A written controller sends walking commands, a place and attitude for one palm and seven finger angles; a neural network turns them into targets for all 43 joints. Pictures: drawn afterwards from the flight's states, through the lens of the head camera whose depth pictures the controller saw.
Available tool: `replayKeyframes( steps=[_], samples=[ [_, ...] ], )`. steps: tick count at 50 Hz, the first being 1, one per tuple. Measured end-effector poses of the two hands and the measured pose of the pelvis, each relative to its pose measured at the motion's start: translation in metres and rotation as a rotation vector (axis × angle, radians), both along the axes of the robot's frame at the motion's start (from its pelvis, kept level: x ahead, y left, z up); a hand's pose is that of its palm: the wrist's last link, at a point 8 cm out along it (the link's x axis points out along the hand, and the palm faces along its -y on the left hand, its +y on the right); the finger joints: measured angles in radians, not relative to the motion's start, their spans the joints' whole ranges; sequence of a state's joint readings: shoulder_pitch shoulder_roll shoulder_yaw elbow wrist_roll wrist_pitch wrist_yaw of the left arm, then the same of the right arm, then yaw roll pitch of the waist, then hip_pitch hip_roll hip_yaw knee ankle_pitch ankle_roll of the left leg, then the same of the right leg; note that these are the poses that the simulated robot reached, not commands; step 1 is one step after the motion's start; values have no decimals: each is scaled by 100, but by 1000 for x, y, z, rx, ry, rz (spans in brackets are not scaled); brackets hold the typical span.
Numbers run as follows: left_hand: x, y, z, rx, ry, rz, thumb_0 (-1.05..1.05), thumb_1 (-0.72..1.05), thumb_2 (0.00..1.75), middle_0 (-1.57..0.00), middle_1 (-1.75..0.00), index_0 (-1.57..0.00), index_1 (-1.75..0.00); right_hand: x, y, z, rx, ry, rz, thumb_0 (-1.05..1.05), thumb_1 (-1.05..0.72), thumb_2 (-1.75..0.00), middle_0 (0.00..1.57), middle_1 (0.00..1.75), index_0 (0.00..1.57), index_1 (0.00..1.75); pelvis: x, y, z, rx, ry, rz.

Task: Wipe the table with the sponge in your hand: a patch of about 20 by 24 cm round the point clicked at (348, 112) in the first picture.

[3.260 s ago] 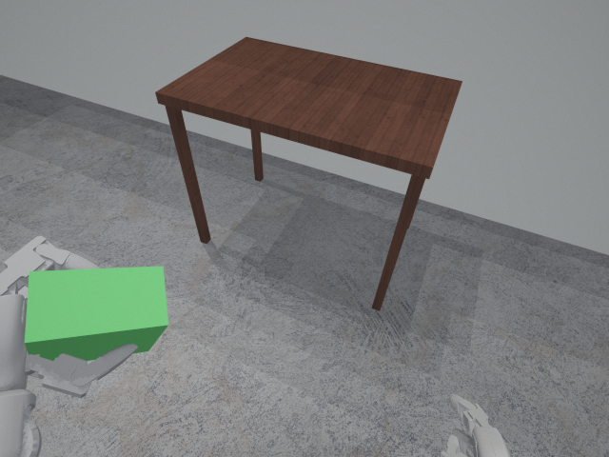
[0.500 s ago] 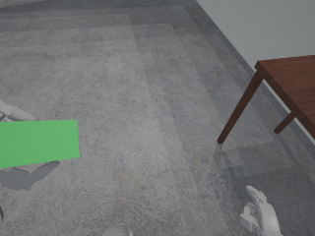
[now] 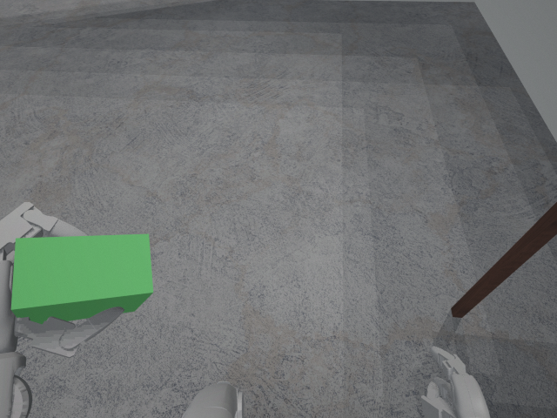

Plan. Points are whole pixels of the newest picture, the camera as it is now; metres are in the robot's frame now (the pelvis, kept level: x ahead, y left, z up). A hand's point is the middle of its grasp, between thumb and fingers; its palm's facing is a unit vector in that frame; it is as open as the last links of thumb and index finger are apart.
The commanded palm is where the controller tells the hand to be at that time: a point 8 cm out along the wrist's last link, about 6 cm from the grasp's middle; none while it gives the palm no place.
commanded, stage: walk to a spot facing it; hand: left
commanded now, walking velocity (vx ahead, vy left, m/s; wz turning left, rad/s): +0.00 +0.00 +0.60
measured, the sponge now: (103, 279) +0.23 +0.20 +0.15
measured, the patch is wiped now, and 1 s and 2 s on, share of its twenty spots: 0.00 0.00 0.00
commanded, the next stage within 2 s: none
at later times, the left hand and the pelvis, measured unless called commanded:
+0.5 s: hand (6, 381) +0.13 +0.23 +0.17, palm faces +0.64 -0.62 -0.46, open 10.2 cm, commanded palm +0.08 +0.25 +0.18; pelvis +0.00 -0.06 -0.02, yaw +17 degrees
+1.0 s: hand out of the picture -0.02 +0.23 +0.19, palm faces +0.82 -0.45 -0.36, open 10.3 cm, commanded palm -0.08 +0.24 +0.18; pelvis -0.05 -0.08 +0.00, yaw +34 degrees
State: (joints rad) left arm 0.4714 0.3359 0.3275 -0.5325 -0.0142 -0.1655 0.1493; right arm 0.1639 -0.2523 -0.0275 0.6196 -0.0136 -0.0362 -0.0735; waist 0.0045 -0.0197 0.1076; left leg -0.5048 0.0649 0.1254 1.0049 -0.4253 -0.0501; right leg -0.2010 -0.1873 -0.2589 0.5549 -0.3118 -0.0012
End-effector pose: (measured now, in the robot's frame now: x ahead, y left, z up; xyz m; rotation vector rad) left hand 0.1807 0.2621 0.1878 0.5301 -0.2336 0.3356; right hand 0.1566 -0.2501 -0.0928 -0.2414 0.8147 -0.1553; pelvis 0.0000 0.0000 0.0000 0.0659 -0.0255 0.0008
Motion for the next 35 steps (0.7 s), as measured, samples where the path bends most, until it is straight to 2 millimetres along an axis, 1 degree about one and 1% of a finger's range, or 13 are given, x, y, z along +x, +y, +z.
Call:
replayKeyframes(
  steps=[2, 4, 6, 8, 12, 14, 16, 20, 23, 26, 28, 31, 35],
  samples=[
    [1, 2, 5, 21, -16, -3, -1, -50, 99, -73, -134, -73, -134, 15, -7, 10, -35, -27, 5, 1, -90, -90, 21, 30, 20, 30, 5, 0, -1, 0, 12, 18],
    [0, 8, 10, 40, -47, 0, -1, -50, 99, -73, -134, -73, -134, 29, -9, 17, -64, -54, 11, 1, -90, -90, 20, 30, 20, 30, 11, 2, -4, -4, 20, 35],
    [-1, 16, 11, 58, -96, 0, -1, -50, 99, -73, -134, -73, -134, 43, -7, 20, -86, -96, 15, 1, -90, -90, 20, 30, 20, 30, 17, 8, -14, -17, 22, 42],
    [0, 23, 10, 75, -147, -3, -1, -50, 99, -73, -134, -73, -134, 55, 0, 17, -78, -135, 13, 1, -90, -90, 20, 30, 20, 30, 17, 9, -23, -29, 8, 66],
    [-6, 32, 2, 73, -118, 44, -1, -50, 99, -73, -134, -73, -134, 60, 28, 14, 19, -120, 79, 1, -91, -90, 20, 30, 20, 29, 15, -2, -19, -55, -5, 118],
    [-18, 29, 2, 57, -90, 70, -1, -50, 99, -73, -134, -73, -134, 58, 40, 12, 60, -105, 127, 1, -90, -90, 20, 30, 20, 30, 14, -8, -15, -71, -3, 145],
    [-34, 21, 5, 48, -73, 93, -1, -50, 99, -73, -134, -73, -134, 56, 50, 9, 97, -94, 176, 1, -90, -90, 20, 30, 20, 30, 13, -15, -12, -84, -1, 173],
    [-69, 3, 11, 69, -49, 172, -1, -50, 99, -73, -134, -73, -134, 52, 60, -5, 155, -67, 268, 1, -90, -90, 21, 30, 20, 30, 11, -34, -13, -91, -3, 225],
    [-92, -7, 8, 85, -44, 273, -1, -50, 99, -73, -134, -73, -134, 53, 58, -20, 179, -42, 335, 1, -90, -90, 21, 30, 21, 30, 7, -52, -20, -81, -17, 260],
    [-109, -11, 2, 14, -41, 371, -1, -50, 99, -73, -135, -73, -134, 54, 47, -24, 145, -4, 391, 1, -90, -90, 21, 30, 21, 30, 1, -62, -15, -54, -34, 301],
    [-117, -14, -4, -34, -32, 408, -1, -50, 99, -73, -135, -73, -134, 56, 38, -19, 116, 4, 401, 1, -90, -90, 21, 30, 21, 30, -2, -66, -10, -38, -38, 327],
    [-126, -19, -8, -69, -24, 422, -1, -50, 99, -73, -135, -73, -134, 60, 24, -5, 65, -16, 400, 1, -90, -90, 21, 30, 21, 30, -7, -73, -3, -20, -33, 373],
    [-146, -23, -4, -54, -52, 413, -1, -50, 99, -73, -135, -73, -135, 68, 11, 15, -15, -72, 413, 1, -90, -90, 21, 30, 20, 30, -17, -77, -1, -22, -11, 424]
  ],
)
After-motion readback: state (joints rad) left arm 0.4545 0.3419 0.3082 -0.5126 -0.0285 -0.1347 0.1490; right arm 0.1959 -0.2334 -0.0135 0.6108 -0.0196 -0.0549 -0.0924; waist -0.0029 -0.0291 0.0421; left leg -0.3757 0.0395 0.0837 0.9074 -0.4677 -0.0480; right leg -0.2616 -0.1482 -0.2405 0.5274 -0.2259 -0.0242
